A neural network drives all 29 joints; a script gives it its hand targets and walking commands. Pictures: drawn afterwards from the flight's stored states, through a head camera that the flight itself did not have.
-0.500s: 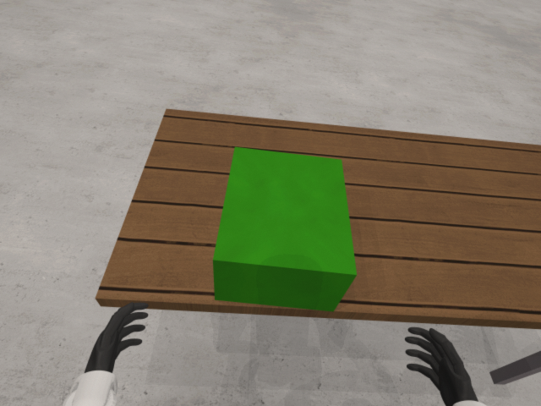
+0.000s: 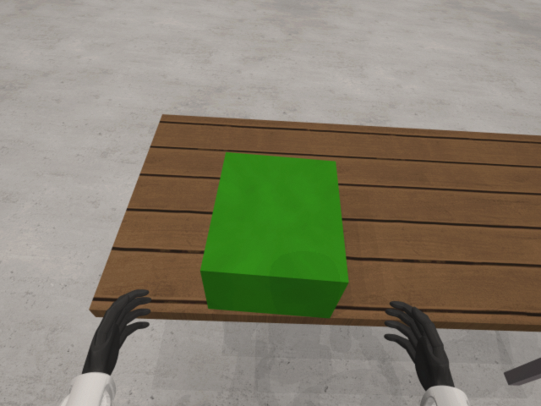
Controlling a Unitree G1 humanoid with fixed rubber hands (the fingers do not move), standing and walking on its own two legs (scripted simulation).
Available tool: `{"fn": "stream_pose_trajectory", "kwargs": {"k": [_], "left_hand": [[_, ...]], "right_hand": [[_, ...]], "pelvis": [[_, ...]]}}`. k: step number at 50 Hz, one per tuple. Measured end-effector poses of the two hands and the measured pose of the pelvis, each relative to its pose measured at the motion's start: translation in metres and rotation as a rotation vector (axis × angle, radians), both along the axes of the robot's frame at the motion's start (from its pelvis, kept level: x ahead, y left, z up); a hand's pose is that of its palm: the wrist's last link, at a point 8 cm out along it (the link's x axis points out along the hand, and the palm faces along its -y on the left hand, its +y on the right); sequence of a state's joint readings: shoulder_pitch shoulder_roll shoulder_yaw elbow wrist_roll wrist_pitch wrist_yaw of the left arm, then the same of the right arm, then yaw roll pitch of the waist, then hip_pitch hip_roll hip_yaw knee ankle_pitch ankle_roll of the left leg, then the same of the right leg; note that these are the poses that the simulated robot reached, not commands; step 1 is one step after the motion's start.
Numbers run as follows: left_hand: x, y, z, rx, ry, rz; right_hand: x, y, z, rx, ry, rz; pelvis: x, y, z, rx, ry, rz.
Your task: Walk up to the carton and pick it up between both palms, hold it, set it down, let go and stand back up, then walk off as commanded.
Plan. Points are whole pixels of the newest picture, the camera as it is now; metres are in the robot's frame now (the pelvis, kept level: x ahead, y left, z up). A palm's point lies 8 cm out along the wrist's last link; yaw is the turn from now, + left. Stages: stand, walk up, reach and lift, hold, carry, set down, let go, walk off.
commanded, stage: reach and lift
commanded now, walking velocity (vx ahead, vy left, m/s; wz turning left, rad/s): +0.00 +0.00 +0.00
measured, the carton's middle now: (275, 231) +0.44 +0.01 -0.06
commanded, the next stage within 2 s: none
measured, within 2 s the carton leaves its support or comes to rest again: neither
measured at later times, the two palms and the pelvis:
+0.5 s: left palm (118, 279) +0.29 +0.24 +0.02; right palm (421, 298) +0.27 -0.20 +0.02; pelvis +0.01 +0.00 +0.00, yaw +0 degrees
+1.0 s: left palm (123, 220) +0.36 +0.25 +0.06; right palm (403, 241) +0.35 -0.19 +0.05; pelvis +0.00 +0.00 +0.00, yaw +0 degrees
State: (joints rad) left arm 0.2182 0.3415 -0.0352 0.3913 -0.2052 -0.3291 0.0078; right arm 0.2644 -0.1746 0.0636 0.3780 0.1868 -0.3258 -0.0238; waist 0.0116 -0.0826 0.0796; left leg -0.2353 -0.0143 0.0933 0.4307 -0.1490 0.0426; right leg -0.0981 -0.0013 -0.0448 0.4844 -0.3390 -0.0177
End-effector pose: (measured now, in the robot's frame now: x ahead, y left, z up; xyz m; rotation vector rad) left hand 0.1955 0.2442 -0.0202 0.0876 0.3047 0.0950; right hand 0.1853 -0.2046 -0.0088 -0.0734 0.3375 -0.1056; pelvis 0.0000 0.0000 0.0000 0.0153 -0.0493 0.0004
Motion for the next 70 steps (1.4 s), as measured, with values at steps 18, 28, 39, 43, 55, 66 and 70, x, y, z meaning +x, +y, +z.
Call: {"fn": "stream_pose_trajectory", "kwargs": {"k": [18,28,39,43,55,66,70], "left_hand": [[0.068,-0.012,0.029,-0.037,-0.024,-0.019],[0.099,-0.001,0.052,-0.045,-0.045,0.020],[0.131,0.002,0.071,-0.051,-0.039,0.026],[0.144,0.002,0.076,-0.051,-0.038,0.027],[0.184,0.000,0.090,-0.063,-0.049,0.023],[0.208,0.001,0.098,-0.071,-0.060,0.039],[0.215,0.003,0.099,-0.075,-0.065,0.048]], "right_hand": [[0.065,-0.002,0.023,0.019,-0.028,-0.026],[0.095,0.004,0.038,0.048,-0.062,-0.039],[0.127,0.013,0.059,0.067,-0.107,-0.029],[0.141,0.015,0.060,0.071,-0.096,-0.033],[0.184,0.022,0.068,0.056,-0.084,-0.028],[0.214,0.030,0.075,0.042,-0.063,-0.018],[0.222,0.032,0.076,0.033,-0.052,-0.020]], "pelvis": [[0.004,-0.002,0.000,0.003,0.006,0.000],[0.006,-0.003,0.000,0.004,0.009,-0.001],[0.003,-0.001,0.000,0.002,0.008,-0.001],[0.002,0.000,0.000,0.000,0.021,0.000],[0.005,0.003,0.000,-0.004,0.100,0.000],[0.009,0.005,-0.001,-0.007,0.165,0.001],[0.009,0.005,-0.001,-0.010,0.190,-0.001]]}}
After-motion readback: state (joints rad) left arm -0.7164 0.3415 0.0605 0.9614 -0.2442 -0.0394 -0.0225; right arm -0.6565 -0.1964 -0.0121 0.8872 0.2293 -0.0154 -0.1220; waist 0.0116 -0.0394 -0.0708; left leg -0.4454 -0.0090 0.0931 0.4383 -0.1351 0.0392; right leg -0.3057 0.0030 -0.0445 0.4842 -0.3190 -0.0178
